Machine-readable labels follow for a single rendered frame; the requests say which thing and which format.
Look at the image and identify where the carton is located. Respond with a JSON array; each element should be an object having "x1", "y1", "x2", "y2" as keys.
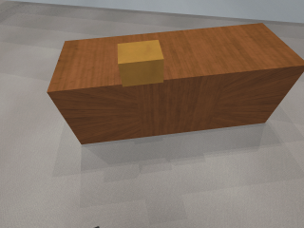
[{"x1": 117, "y1": 40, "x2": 164, "y2": 87}]

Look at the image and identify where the pedestal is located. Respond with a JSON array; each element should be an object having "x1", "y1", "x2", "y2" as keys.
[{"x1": 47, "y1": 23, "x2": 304, "y2": 144}]

